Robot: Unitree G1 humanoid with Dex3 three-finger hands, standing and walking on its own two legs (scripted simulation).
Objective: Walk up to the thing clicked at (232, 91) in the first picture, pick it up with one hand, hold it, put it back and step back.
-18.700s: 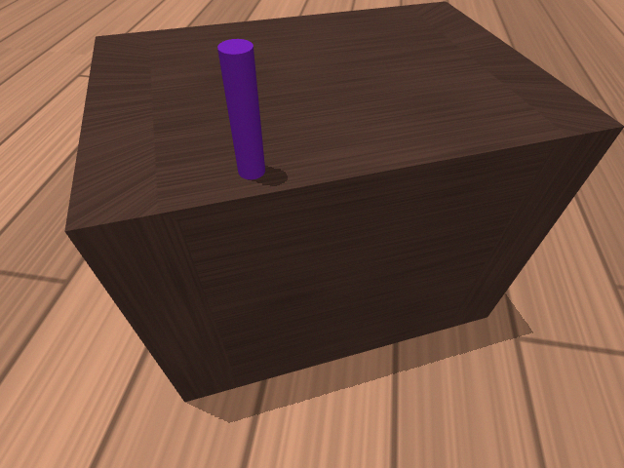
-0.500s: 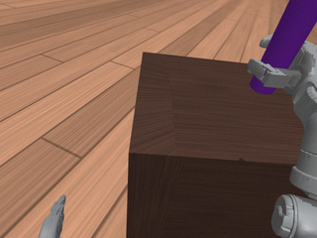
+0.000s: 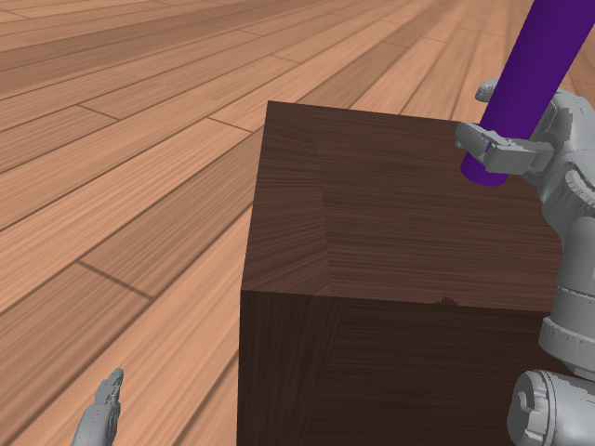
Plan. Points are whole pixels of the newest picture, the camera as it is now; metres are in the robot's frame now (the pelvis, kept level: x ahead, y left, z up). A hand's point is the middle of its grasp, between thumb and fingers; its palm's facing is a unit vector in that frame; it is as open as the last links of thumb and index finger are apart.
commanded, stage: hold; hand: right
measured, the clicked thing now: (531, 76) +0.33 -0.17 +0.39
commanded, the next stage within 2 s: crouch in 0.10 s
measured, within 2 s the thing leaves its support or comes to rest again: neither
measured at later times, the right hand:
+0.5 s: hand (479, 152) +0.35 -0.17 +0.29, palm faces +0.12 +0.99 +0.00, open 7.3 cm
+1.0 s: hand (455, 180) +0.40 -0.19 +0.22, palm faces +0.17 +0.98 +0.00, open 7.3 cm
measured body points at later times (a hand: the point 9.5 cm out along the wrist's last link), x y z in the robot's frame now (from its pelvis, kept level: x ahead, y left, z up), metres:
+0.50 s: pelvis -0.01 +0.00 +0.00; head -0.06 +0.04 +0.44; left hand +0.17 +0.26 -0.08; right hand +0.34 -0.22 +0.30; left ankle +0.02 +0.14 -0.73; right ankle +0.01 -0.14 -0.73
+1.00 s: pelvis -0.01 +0.00 +0.00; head -0.03 +0.03 +0.45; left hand +0.15 +0.26 -0.08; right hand +0.39 -0.24 +0.23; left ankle +0.02 +0.14 -0.73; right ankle +0.01 -0.14 -0.73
